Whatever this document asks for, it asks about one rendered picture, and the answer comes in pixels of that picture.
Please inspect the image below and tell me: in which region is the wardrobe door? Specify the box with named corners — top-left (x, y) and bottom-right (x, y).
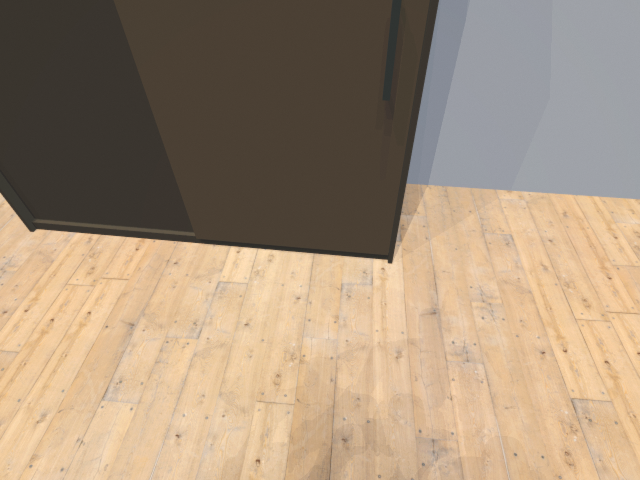
top-left (114, 0), bottom-right (430, 255)
top-left (0, 0), bottom-right (194, 232)

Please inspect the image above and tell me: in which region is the handle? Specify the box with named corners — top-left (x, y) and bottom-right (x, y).
top-left (382, 0), bottom-right (402, 101)

